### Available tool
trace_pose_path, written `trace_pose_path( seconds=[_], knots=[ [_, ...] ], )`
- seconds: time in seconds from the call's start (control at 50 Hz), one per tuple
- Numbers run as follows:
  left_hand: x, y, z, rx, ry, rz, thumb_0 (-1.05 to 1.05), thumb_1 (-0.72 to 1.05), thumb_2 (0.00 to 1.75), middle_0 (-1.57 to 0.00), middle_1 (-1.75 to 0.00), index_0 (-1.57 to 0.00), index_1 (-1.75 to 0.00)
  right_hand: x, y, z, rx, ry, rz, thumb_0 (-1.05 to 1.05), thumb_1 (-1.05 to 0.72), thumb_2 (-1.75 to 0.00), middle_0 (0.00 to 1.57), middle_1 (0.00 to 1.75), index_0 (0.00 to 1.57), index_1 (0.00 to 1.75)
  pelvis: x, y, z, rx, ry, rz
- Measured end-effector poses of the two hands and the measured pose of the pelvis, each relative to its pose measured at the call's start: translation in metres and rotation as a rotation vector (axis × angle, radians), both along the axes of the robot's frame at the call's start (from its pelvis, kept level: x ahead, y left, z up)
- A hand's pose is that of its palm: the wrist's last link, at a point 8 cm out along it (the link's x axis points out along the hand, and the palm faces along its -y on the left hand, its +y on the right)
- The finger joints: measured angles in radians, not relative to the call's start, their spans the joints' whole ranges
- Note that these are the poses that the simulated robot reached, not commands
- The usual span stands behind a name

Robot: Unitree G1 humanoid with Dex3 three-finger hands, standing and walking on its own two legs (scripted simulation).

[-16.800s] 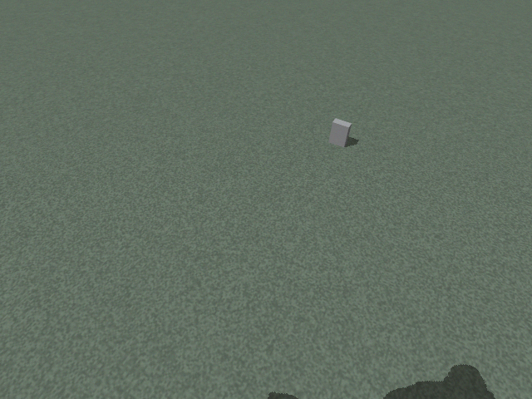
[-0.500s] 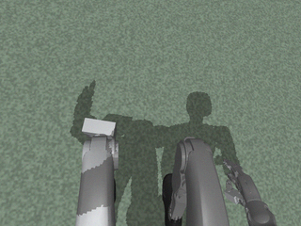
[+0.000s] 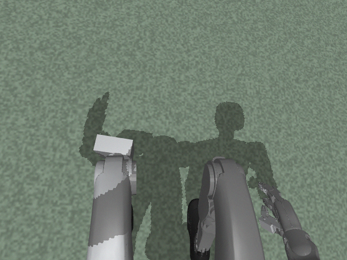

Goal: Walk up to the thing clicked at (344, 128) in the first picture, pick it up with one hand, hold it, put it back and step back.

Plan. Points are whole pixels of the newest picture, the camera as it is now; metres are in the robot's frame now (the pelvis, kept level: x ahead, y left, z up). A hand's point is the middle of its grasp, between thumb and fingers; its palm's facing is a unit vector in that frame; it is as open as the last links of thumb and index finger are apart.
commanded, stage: go down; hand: left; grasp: from the side
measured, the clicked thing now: (116, 149) +0.38 +0.18 -0.28
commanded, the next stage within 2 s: none
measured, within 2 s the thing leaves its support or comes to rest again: neither
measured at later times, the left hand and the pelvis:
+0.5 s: hand out of the picture +0.32 +0.37 +0.00, palm faces -0.05 -1.00 -0.06, open 17.5 cm; pelvis +0.00 +0.00 +0.00, yaw +0 degrees
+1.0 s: hand out of the picture +0.32 +0.37 +0.01, palm faces -0.04 -1.00 -0.06, open 17.5 cm; pelvis +0.00 +0.00 +0.00, yaw +0 degrees
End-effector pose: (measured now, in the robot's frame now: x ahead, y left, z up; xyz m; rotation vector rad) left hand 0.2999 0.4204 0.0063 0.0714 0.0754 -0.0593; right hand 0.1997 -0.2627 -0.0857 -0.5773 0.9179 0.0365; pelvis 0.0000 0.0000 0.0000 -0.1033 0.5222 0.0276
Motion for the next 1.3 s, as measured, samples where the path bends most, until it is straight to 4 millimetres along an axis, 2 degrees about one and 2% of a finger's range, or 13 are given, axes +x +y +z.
trace_pose_path(
  seconds=[0.14,0.38,0.52,0.66,0.76,1.04,1.16,1.3],
  knots=[
    [0.004,0.001,0.005,0.006,-0.013,0.002,-0.02,-0.59,0.02,-0.09,-0.1,-0.1,-0.07,0.0,0.0,0.002,-0.001,-0.013,-0.003,0.01,-0.9,-0.9,0.21,0.3,0.21,0.3,0.0,0.0,0.0,-0.001,-0.006,0.0],
    [-0.003,0.006,0.008,-0.003,-0.021,0.026,-0.02,-0.6,0.02,-0.09,-0.1,-0.1,-0.07,-0.005,0.001,0.001,0.005,-0.005,-0.002,0.01,-0.9,-0.89,0.21,0.3,0.21,0.3,-0.003,0.0,0.0,0.001,-0.009,-0.001],
    [0.002,0.002,0.001,-0.008,-0.002,0.002,-0.02,-0.6,0.02,-0.09,-0.1,-0.1,-0.07,-0.005,0.003,0.003,0.0,-0.007,-0.005,0.01,-0.9,-0.89,0.21,0.3,0.21,0.3,-0.002,0.002,0.0,-0.005,-0.007,0.0],
    [0.005,0.005,0.007,0.005,-0.018,0.006,-0.02,-0.59,0.02,-0.09,-0.11,-0.1,-0.08,-0.003,0.003,0.005,-0.002,-0.012,-0.01,0.01,-0.9,-0.89,0.21,0.3,0.21,0.3,-0.001,0.002,0.001,-0.006,-0.004,0.0],
    [0.003,0.009,0.007,-0.004,-0.011,0.026,-0.02,-0.59,0.03,-0.09,-0.11,-0.1,-0.08,-0.003,0.001,0.004,-0.001,-0.01,-0.011,0.01,-0.9,-0.89,0.21,0.3,0.21,0.3,0.0,0.002,0.001,-0.006,-0.001,-0.001],
    [-0.001,0.005,0.003,-0.007,-0.015,0.023,-0.02,-0.58,0.03,-0.08,-0.11,-0.1,-0.08,0.001,0.0,0.001,-0.002,-0.008,0.003,0.01,-0.89,-0.89,0.21,0.3,0.21,0.3,0.0,0.0,-0.001,0.0,-0.006,0.0],
    [-0.002,0.002,0.009,-0.002,-0.018,0.009,-0.02,-0.57,0.04,-0.08,-0.11,-0.09,-0.08,0.001,0.001,0.002,0.005,-0.021,-0.004,0.01,-0.89,-0.89,0.21,0.3,0.21,0.3,-0.001,-0.001,-0.001,0.002,-0.008,0.001],
    [-0.005,0.007,0.008,-0.012,-0.01,0.038,-0.02,-0.56,0.04,-0.08,-0.11,-0.09,-0.08,-0.001,0.001,0.002,0.009,-0.019,-0.001,0.01,-0.89,-0.89,0.21,0.3,0.21,0.3,-0.002,0.0,0.0,0.001,-0.009,0.0]
  ],
)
